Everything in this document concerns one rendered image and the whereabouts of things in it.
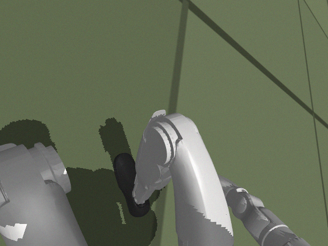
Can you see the right robot hand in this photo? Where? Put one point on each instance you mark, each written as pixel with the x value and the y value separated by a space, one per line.
pixel 226 184

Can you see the right robot foot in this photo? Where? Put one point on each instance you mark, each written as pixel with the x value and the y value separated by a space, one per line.
pixel 124 169

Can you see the right robot arm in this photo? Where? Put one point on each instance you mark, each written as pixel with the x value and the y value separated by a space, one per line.
pixel 265 227

